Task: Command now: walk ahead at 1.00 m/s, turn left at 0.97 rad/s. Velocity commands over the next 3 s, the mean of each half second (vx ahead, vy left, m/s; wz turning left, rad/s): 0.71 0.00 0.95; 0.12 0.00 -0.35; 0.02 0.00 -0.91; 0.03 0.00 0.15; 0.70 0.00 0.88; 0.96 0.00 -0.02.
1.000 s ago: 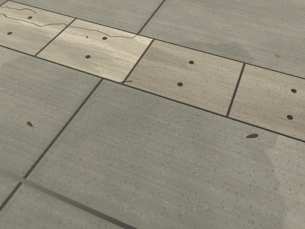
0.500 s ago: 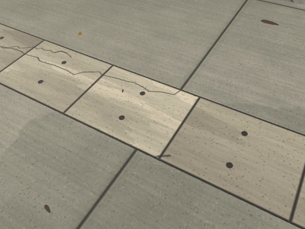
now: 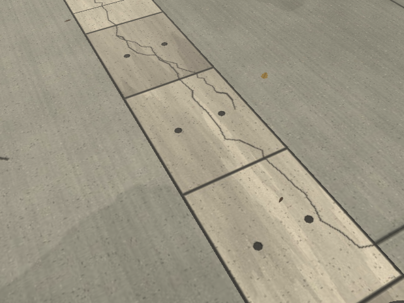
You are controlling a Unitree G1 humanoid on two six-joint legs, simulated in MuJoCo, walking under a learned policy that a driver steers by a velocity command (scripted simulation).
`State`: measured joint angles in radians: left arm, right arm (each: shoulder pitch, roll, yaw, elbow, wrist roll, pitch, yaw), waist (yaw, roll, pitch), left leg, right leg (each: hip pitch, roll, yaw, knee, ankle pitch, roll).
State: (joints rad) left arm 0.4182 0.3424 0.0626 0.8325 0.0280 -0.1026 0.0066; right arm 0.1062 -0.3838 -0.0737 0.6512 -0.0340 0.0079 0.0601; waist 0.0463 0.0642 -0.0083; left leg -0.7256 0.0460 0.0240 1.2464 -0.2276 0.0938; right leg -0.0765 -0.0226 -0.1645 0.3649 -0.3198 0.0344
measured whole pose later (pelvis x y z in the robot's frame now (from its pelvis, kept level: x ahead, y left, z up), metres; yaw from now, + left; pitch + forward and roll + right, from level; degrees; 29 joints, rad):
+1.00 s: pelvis +0.55 +0.09 +0.00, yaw +15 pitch +1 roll +1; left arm 0.22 0.31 0.11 0.62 -0.04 0.06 0.03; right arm 0.08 -0.25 -0.06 0.71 0.00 0.00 -0.02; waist 0.04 -0.04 0.06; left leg -0.33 -0.07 -0.14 0.50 -0.17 0.00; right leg -0.43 0.19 0.30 0.53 -0.20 -0.01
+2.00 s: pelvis +0.62 +0.08 -0.01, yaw -5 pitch +2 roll -1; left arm 0.10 0.29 0.08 0.68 0.00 0.01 0.02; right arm 0.29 -0.30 -0.08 0.68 0.02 -0.01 0.01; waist -0.03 -0.05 0.02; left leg -0.32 -0.03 0.00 0.63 -0.36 0.07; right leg -0.42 0.02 0.01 0.98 -0.51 0.01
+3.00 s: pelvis +1.23 +0.27 +0.00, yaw +19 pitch +0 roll +1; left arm 0.31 0.29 0.05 0.85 0.01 -0.02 -0.04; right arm 0.34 -0.29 -0.04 0.83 -0.03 -0.09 0.01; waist 0.01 -0.03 0.03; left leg -0.10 -0.03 0.17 0.40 -0.29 0.05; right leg -0.60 -0.10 0.02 1.24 -0.20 -0.09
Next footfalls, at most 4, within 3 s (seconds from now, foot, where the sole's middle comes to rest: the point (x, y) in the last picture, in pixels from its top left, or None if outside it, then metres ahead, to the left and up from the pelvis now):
0.20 left None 0.37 0.06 -0.77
0.56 right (207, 237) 0.72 0.06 -0.77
0.96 left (158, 265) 0.61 0.23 -0.77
1.42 right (240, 269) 0.61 -0.05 -0.77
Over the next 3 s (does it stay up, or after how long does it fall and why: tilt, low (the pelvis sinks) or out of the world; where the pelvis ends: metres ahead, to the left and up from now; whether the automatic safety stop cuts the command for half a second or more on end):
stays up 1.23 0.27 0.00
